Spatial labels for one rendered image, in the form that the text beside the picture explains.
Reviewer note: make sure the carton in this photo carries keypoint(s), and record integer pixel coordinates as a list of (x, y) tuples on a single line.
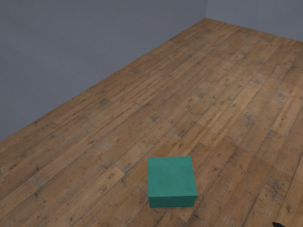
[(171, 182)]

